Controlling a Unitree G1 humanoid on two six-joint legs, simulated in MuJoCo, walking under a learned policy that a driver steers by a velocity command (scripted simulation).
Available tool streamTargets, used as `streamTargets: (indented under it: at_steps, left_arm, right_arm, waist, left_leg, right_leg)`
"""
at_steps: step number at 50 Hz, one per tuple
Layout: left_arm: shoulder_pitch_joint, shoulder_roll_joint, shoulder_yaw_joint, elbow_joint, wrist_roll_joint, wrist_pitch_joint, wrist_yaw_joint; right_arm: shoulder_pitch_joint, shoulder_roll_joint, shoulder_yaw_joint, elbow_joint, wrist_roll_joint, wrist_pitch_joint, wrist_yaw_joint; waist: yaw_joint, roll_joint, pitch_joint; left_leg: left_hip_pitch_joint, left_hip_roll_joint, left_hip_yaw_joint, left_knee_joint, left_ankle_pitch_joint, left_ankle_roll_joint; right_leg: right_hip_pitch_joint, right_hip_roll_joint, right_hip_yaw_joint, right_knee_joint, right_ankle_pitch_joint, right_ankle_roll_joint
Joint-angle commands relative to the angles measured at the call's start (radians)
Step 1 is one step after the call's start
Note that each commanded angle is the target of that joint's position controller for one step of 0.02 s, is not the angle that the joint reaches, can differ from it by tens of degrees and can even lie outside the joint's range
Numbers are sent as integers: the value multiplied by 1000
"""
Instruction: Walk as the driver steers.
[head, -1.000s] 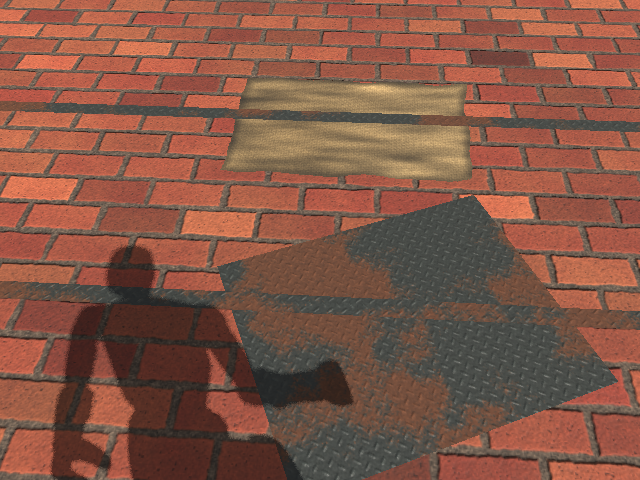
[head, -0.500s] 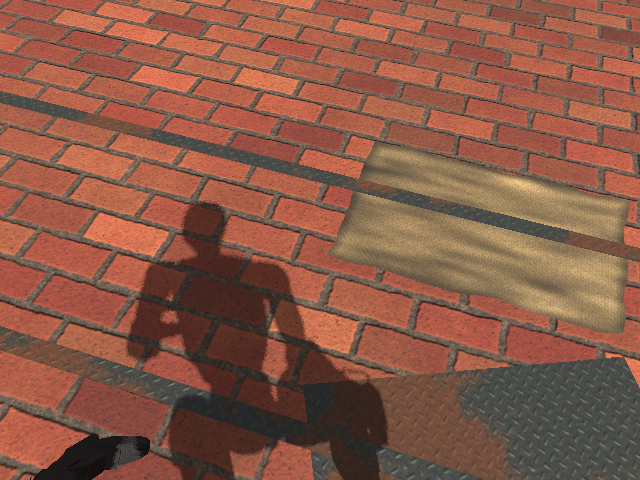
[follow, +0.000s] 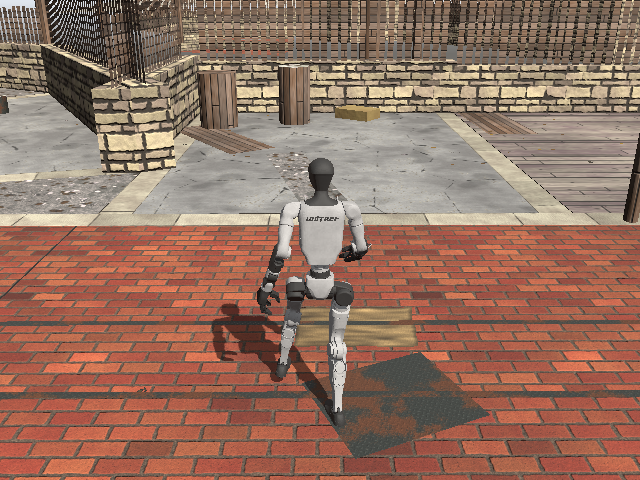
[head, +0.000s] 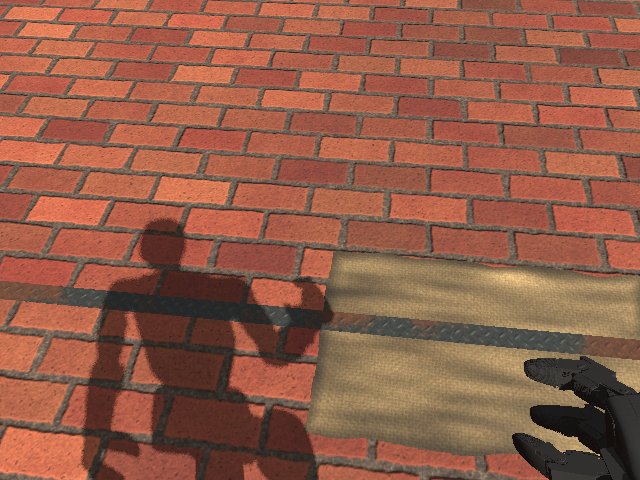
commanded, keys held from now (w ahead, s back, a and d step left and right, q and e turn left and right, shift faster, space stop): w+e+shift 0.48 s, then w+q+shift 0.52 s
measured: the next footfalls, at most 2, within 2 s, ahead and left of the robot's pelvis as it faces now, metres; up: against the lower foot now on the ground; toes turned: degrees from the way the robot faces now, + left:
left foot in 0.08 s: +0.30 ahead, +0.18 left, +0.00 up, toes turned -14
right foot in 0.56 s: +0.61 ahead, -0.20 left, +0.00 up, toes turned -36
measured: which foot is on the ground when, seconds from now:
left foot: up 0.00-0.06, down 0.08-0.56, up 0.58-1.00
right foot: down 0.00-0.08, up 0.10-0.54, down 0.56-1.00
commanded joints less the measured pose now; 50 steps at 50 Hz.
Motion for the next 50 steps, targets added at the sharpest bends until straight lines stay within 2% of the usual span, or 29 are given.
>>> streamTargets:
  at_steps: [1,3,4,5,6,7,8,9,11,13,17,21,23,25,26,27,28,29,30,31,32,33,34,35,38,42,46,48,50]
  left_arm:
    - [-40,158,50,-53,-13,-6,14]
    - [-64,171,56,-57,6,10,11]
    - [-112,142,42,-88,39,17,4]
    - [40,-8,1,-110,32,11,0]
    - [77,21,-26,-148,-27,6,3]
    - [-33,100,-9,-136,-31,14,14]
    - [-142,143,1,-151,-5,16,13]
    - [-231,142,5,-171,24,15,7]
    - [-248,109,10,-197,9,30,-10]
    - [-254,67,0,-221,-6,53,-18]
    - [-319,74,-10,-258,11,53,-33]
    - [-483,86,-12,-291,17,35,-65]
    - [-514,111,-2,-304,11,25,-81]
    - [-455,144,18,-305,9,26,-83]
    - [-314,175,41,-277,11,32,-76]
    - [-66,223,75,-206,10,43,-55]
    - [83,265,87,-141,6,56,-30]
    - [-20,337,75,-177,42,31,-30]
    - [19,230,66,-170,50,22,-30]
    - [-11,221,57,-149,56,5,-31]
    - [-93,196,48,-134,56,-14,-35]
    - [-164,141,33,-131,67,-29,-38]
    - [-210,100,22,-130,80,-40,-40]
    - [-230,77,19,-119,72,-48,-43]
    - [-221,82,25,-79,67,-64,-38]
    - [-199,96,22,-59,76,-75,-7]
    - [-143,154,28,-32,65,-58,14]
    - [-142,210,41,-33,68,-28,30]
    - [-208,277,61,-52,58,8,43]
  right_arm:
    - [-63,-139,-63,-78,37,-15,-10]
    - [106,-198,-104,-51,46,-25,-14]
    - [348,-220,-118,-16,50,-17,-21]
    - [490,-288,-127,13,15,-3,-19]
    - [512,-301,-133,51,17,6,4]
    - [440,-202,-119,21,17,18,-3]
    - [398,-167,-109,36,10,29,-9]
    - [383,-159,-106,57,-8,36,-8]
    - [329,-105,-90,95,-19,30,-7]
    - [313,-70,-84,132,7,25,3]
    - [250,-130,-97,158,1,20,-4]
    - [332,-194,-104,200,0,20,-11]
    - [361,-248,-110,212,-4,29,-16]
    - [411,-302,-119,227,3,47,-30]
    - [405,-316,-118,231,6,54,-31]
    - [356,-301,-108,228,5,55,-25]
    - [343,-230,-85,220,5,50,-22]
    - [568,-65,-29,180,27,17,0]
    - [427,-198,-55,190,77,-10,6]
    - [303,-195,-57,146,110,-12,4]
    - [268,-161,-49,140,97,-6,-4]
    - [291,-147,-52,163,74,15,-7]
    - [358,-143,-58,194,70,45,-3]
    - [390,-127,-62,215,66,72,-3]
    - [333,-85,-58,216,57,106,-3]
    - [194,-77,-54,171,44,84,15]
    - [102,-68,-50,133,47,62,62]
    - [126,-111,-69,112,56,63,77]
    - [342,-179,-103,139,67,96,69]
  waist:
    - [-58,-112,26]
    - [-174,-127,-98]
    - [-298,-130,-275]
    - [-234,213,-464]
    - [-213,496,-528]
    - [-256,324,-343]
    - [-265,155,-195]
    - [-257,19,-101]
    - [-189,54,-26]
    - [-157,78,4]
    - [-118,36,85]
    - [-179,-45,137]
    - [-166,-2,106]
    - [-100,87,27]
    - [-10,114,-47]
    - [125,95,-147]
    - [157,-54,-183]
    - [-68,-344,-395]
    - [55,-161,-431]
    - [34,-81,-208]
    - [-33,47,-81]
    - [-88,39,-32]
    - [-138,-7,-7]
    - [-162,-36,4]
    - [-155,-29,71]
    - [-114,-17,103]
    - [-88,-22,120]
    - [-129,-85,47]
    - [-273,-179,-65]
  left_leg:
    - [384,-68,68,-111,24,-11]
    - [542,-66,86,-110,-108,30]
    - [825,33,41,2,-220,76]
    - [1202,299,-394,-55,-532,224]
    - [1255,423,-816,-235,-945,285]
    - [1122,356,-697,-277,-977,243]
    - [974,310,-493,-276,-767,208]
    - [834,271,-343,-278,-541,192]
    - [670,219,-160,-310,-360,191]
    - [608,216,-50,-340,-288,193]
    - [508,195,175,-424,-119,186]
    - [580,154,351,-460,48,128]
    - [642,152,410,-392,476,92]
    - [710,195,409,-210,974,96]
    - [686,228,387,-41,1094,124]
    - [569,220,371,197,1051,138]
    - [299,90,360,633,169,119]
    - [-30,-53,190,987,-641,119]
    - [-78,-34,51,1001,-548,149]
    - [-131,-12,71,960,-497,152]
    - [-113,42,68,871,-430,148]
    - [-60,83,65,820,-368,137]
    - [10,115,50,795,-318,125]
    - [42,132,49,767,-301,111]
    - [-36,143,54,679,-177,83]
    - [-49,92,165,393,114,74]
    - [-19,26,278,141,188,133]
    - [59,-57,372,111,105,163]
    - [278,-116,397,179,-86,205]
  right_leg:
    - [-292,-152,209,-64,131,-63]
    - [-186,-144,183,195,432,-9]
    - [-286,-134,137,467,457,24]
    - [-595,-21,16,847,-110,61]
    - [-810,-100,-54,1073,-193,67]
    - [-891,-161,-89,1123,-89,72]
    - [-900,-190,-134,1100,-23,72]
    - [-866,-226,-152,1060,12,67]
    - [-797,-289,-142,992,40,59]
    - [-817,-328,-153,976,28,54]
    - [-839,-334,-179,831,233,84]
    - [-762,-274,-308,527,436,44]
    - [-630,-192,-403,421,427,6]
    - [-477,-104,-443,410,302,-31]
    - [-300,-81,-413,402,243,-68]
    - [7,-95,-350,308,308,-118]
    - [311,-209,-158,259,278,-147]
    - [567,-490,431,144,1,-306]
    - [470,-504,527,-57,-288,-272]
    - [275,-499,427,-129,-298,-231]
    - [82,-480,318,-150,-196,-192]
    - [-50,-443,196,-152,-119,-162]
    - [-157,-413,86,-169,-59,-135]
    - [-222,-391,-3,-191,-13,-110]
    - [-271,-336,-241,-235,220,-33]
    - [-234,-273,-436,-284,375,16]
    - [-26,-315,-508,-261,675,81]
    - [121,-336,-523,-126,1151,109]
    - [148,-383,-517,161,1550,103]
